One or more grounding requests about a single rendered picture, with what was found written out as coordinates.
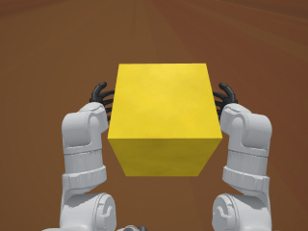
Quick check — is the robot right forearm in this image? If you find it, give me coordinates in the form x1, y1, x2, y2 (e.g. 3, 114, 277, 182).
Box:
219, 103, 272, 230

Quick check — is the left robot hand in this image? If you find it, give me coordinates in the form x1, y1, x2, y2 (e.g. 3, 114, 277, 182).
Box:
90, 82, 115, 121

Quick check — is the right robot hand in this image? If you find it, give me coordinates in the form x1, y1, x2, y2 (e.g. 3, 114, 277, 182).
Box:
212, 83, 238, 122

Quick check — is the robot left forearm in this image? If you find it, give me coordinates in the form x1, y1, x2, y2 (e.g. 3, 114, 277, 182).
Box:
60, 102, 109, 228

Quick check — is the left robot upper arm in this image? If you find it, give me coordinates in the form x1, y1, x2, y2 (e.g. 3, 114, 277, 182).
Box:
42, 192, 116, 231

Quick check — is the right robot upper arm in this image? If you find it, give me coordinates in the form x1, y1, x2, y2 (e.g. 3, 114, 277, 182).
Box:
212, 192, 271, 231

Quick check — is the carton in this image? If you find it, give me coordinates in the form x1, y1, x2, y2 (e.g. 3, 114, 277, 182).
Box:
107, 64, 222, 176

